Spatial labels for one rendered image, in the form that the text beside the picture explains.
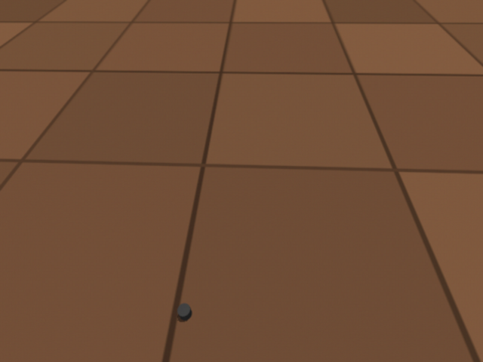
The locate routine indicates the tin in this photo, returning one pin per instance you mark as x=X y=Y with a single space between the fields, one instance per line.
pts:
x=184 y=311

